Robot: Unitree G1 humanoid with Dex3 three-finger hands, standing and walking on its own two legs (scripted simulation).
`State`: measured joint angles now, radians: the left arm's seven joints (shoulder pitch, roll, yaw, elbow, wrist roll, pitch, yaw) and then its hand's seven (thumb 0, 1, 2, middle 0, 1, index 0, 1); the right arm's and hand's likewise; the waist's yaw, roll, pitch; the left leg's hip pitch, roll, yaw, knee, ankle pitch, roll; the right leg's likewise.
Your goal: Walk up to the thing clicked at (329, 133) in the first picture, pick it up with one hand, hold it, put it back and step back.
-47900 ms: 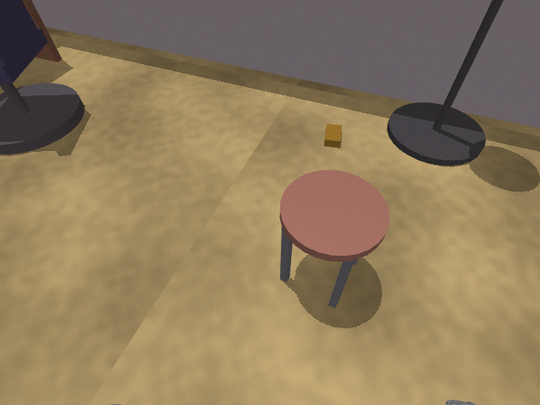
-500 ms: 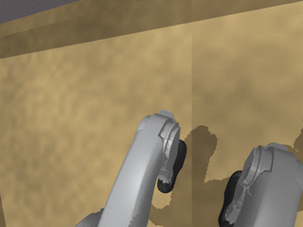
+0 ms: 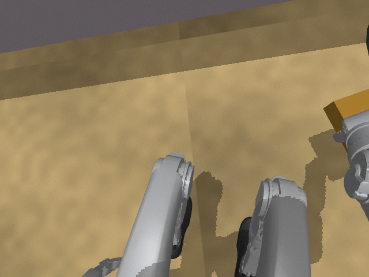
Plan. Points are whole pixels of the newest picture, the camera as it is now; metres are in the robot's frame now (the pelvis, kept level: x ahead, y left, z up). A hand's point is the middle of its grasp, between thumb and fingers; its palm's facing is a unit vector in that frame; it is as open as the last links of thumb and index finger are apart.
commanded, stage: lift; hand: right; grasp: from above
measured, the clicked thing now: (363, 127) +0.46 -0.30 -0.13
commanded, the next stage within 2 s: hold in 1.20 s
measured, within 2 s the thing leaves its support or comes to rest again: neither
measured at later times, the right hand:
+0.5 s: hand out of the picture +0.40 -0.23 +0.09, palm faces -0.16 +0.44 -0.89, open 11.6 cm
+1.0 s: hand out of the picture +0.39 -0.21 +0.23, palm faces -0.19 +0.46 -0.87, open 11.6 cm
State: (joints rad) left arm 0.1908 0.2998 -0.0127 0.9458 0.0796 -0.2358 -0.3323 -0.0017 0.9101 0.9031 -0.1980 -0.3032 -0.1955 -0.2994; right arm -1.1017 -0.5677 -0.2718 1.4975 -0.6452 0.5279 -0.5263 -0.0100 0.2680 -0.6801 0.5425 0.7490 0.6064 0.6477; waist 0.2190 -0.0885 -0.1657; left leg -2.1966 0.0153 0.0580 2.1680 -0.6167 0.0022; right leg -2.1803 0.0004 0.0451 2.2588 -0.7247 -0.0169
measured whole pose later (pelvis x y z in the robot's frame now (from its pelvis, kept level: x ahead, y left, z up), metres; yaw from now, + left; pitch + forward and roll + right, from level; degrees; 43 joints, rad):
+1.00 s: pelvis +0.05 +0.02 +0.31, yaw -2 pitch +19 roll +0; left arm 0.22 0.26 -0.01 0.87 -0.01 -0.17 -0.08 0.00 0.90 0.90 -0.20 -0.30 -0.20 -0.30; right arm -0.75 -0.20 -0.04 1.21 -0.47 0.78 -0.50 -0.01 0.28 -0.68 0.56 0.74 0.62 0.64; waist 0.10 -0.04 -0.17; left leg -0.98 -0.03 0.03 1.09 -0.43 0.04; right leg -0.95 -0.04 0.02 1.11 -0.50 0.03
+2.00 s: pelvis +0.10 +0.01 +0.37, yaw -2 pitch +9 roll +0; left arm 0.20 0.28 0.01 0.87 -0.01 -0.13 -0.12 0.00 0.91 0.90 -0.20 -0.30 -0.20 -0.30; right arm -0.68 -0.12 0.03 1.17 -0.48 0.85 -0.51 -0.02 0.21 -0.64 0.49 0.76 0.55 0.68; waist 0.04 -0.03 -0.12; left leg -0.54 -0.01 0.01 0.75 -0.36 0.02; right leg -0.49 -0.01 -0.01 0.74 -0.40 0.01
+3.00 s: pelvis +0.09 +0.01 +0.38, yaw -2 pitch +5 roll +0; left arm 0.14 0.27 -0.02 0.85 -0.03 -0.13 -0.13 0.01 0.92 0.91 -0.20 -0.30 -0.20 -0.30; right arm -0.64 -0.10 0.09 1.06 -0.45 0.94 -0.47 -0.03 0.28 -0.73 0.49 0.84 0.52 0.78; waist 0.01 -0.03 -0.08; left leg -0.40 -0.01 0.01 0.60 -0.28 0.02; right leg -0.35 -0.01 0.00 0.60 -0.32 0.01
